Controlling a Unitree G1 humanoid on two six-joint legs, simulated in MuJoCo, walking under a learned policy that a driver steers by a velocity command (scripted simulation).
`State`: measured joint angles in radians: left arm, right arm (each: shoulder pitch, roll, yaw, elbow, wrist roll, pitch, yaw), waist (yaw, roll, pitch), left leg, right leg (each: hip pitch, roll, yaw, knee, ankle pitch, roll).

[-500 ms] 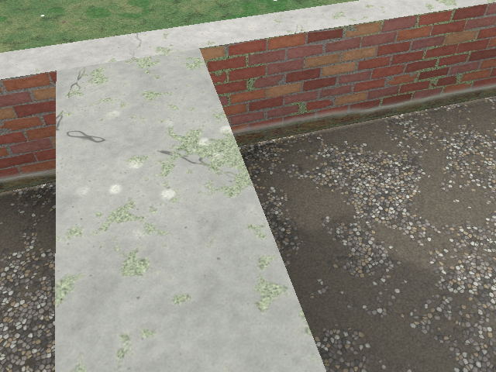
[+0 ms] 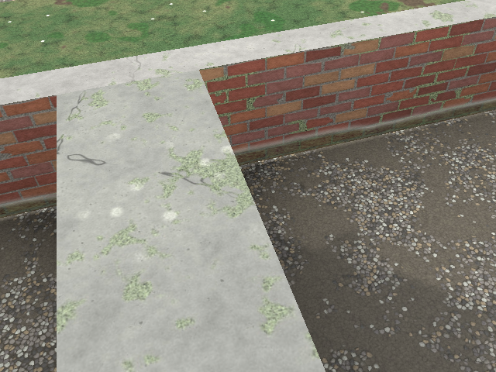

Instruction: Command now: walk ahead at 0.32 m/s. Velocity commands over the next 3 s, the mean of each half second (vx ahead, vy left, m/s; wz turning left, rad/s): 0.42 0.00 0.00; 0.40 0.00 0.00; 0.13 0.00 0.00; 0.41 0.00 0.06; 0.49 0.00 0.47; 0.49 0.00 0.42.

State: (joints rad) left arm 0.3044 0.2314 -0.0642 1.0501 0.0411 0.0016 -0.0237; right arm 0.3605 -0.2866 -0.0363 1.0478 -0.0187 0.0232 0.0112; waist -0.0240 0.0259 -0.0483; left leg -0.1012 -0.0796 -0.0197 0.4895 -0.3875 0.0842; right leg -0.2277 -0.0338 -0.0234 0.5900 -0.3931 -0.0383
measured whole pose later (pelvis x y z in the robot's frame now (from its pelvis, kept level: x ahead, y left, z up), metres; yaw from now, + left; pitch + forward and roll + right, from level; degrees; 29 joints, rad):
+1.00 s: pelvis +0.45 +0.06 +0.00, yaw +1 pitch -3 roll -1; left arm 0.28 0.18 -0.03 0.93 0.03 -0.06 -0.03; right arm 0.30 -0.27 -0.02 0.99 0.01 0.01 -0.01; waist 0.01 0.06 0.03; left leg -0.38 -0.04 -0.05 1.26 -0.32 -0.01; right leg -0.25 0.04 -0.11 0.48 -0.18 -0.07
